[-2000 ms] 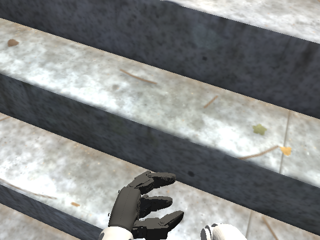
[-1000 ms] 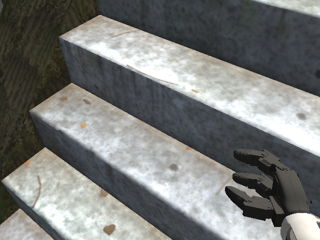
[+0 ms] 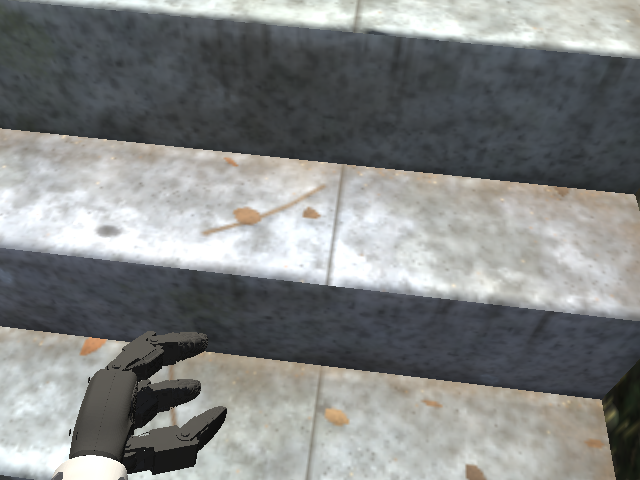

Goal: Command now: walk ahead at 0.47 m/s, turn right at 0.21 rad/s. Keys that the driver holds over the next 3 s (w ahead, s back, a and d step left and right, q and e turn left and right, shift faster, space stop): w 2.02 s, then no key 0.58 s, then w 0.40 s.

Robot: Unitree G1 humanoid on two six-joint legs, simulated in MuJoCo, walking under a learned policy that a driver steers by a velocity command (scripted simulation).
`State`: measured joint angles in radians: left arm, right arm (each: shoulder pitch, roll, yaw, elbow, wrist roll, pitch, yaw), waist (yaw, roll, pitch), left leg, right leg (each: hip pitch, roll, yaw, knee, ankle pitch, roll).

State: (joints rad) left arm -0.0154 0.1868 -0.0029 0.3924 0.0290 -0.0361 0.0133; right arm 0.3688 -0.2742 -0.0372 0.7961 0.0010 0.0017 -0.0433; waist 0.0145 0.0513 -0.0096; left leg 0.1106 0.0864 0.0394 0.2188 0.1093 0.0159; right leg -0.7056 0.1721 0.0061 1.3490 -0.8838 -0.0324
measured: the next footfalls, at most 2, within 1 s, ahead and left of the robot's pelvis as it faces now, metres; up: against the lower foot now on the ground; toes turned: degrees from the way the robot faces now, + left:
right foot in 0.50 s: -0.44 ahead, -0.12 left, +0.00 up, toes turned -4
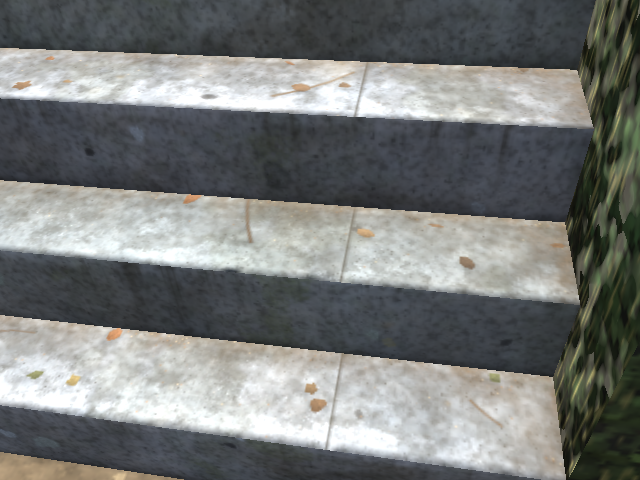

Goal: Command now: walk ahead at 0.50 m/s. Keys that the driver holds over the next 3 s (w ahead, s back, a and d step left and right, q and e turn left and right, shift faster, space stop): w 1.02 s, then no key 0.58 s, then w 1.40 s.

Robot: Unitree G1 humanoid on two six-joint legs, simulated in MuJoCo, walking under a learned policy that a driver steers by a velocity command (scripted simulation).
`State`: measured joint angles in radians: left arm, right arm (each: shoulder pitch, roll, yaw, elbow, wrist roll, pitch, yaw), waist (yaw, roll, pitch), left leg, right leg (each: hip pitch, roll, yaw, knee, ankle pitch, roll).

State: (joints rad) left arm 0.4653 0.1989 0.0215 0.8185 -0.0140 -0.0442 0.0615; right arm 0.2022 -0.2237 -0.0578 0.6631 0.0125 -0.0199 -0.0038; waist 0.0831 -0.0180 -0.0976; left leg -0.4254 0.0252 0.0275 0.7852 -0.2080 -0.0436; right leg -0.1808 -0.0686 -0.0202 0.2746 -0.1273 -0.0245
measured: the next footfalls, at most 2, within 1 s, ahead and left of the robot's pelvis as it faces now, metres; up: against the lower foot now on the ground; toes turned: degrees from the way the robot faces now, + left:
left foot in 0.10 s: +0.01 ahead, +0.15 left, +0.00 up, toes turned +1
right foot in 0.56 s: +0.25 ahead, -0.07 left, +0.00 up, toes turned -1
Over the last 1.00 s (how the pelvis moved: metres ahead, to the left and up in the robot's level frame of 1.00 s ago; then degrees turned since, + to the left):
-0.49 -0.01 -0.03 -1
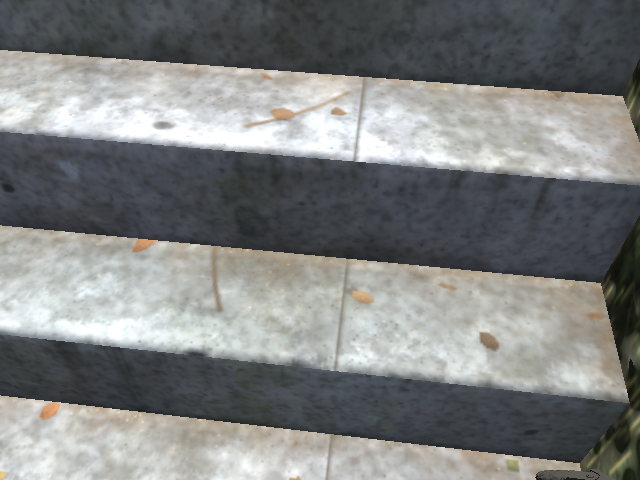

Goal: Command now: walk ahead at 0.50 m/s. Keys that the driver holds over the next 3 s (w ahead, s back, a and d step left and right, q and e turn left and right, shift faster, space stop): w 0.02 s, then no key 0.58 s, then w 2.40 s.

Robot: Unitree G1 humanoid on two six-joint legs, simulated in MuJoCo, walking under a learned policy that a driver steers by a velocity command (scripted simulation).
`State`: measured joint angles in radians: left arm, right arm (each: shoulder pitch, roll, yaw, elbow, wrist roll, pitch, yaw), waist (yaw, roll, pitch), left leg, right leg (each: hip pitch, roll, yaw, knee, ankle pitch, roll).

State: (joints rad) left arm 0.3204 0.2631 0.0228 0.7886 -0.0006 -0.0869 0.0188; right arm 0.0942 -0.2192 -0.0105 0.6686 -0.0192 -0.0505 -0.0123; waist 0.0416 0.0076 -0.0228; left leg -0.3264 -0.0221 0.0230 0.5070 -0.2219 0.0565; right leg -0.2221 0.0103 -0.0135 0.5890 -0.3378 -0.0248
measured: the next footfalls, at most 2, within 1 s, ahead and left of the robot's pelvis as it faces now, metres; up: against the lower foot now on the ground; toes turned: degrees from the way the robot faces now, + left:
right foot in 0.44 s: +0.18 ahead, -0.14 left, +0.00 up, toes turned +0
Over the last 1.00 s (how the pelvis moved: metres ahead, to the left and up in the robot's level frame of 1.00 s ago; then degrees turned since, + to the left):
0.27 0.05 -0.02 -1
